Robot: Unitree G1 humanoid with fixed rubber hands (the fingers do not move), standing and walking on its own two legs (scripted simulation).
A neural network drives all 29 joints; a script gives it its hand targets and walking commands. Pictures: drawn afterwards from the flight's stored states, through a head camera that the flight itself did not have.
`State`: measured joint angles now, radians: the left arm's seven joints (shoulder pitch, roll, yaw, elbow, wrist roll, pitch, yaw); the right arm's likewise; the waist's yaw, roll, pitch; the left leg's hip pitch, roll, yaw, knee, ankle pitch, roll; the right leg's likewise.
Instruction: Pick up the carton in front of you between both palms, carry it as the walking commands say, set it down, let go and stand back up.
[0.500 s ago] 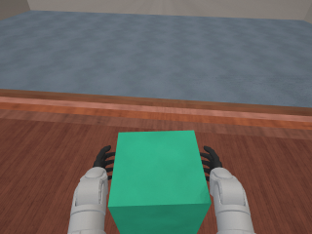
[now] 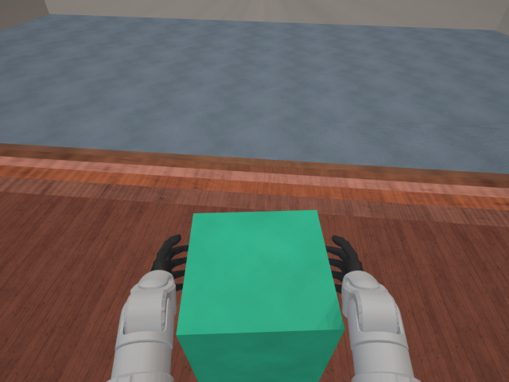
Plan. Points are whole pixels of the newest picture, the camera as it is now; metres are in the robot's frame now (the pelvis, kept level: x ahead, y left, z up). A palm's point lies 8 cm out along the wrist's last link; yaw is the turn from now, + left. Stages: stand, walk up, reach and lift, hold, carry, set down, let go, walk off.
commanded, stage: hold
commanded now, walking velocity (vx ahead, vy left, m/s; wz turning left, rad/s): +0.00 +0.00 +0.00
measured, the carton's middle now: (257, 301) +0.30 +0.00 -0.02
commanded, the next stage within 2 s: carry in 0.14 s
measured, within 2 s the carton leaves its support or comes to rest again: neither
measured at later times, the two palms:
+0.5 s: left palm (162, 232) +0.37 +0.16 +0.08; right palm (337, 237) +0.36 -0.14 +0.08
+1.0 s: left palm (178, 149) +0.64 +0.18 +0.07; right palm (301, 148) +0.65 -0.12 +0.08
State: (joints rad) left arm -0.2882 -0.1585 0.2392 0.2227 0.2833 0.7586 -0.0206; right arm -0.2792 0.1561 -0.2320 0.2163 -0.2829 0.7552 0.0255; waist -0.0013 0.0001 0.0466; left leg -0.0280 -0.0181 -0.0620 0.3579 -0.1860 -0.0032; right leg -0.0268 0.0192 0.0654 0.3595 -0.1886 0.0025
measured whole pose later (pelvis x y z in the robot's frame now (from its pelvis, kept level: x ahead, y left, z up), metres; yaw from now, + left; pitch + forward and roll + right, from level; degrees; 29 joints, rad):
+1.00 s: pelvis +0.38 +0.03 -0.03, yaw -1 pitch +4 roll +1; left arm -0.20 -0.14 0.13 -0.33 0.10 1.23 0.09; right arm -0.18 0.14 -0.13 -0.35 -0.10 1.22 -0.09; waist 0.03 -0.03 -0.11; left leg -0.49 0.06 0.24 0.49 -0.09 0.04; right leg 0.04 -0.09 -0.17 0.41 -0.49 0.05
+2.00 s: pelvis +1.05 +0.02 -0.04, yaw -2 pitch +3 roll +0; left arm -0.63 0.01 0.17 0.06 0.05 1.20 0.11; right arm -0.62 0.01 -0.18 0.05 -0.07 1.20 -0.11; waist -0.01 -0.03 -0.04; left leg -0.56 0.01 0.18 0.62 -0.11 0.12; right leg -0.08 -0.05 -0.15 0.74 -0.52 -0.02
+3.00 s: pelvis +1.59 -0.06 -0.16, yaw -2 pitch +4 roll +3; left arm -0.50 -0.06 0.22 0.06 0.06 1.07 0.11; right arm -0.52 0.05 -0.18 0.06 -0.06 1.09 -0.14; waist 0.03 0.00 0.02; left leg -0.70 0.04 0.02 1.01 -0.07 0.03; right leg -0.24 0.10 -0.10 0.71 -0.54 -0.16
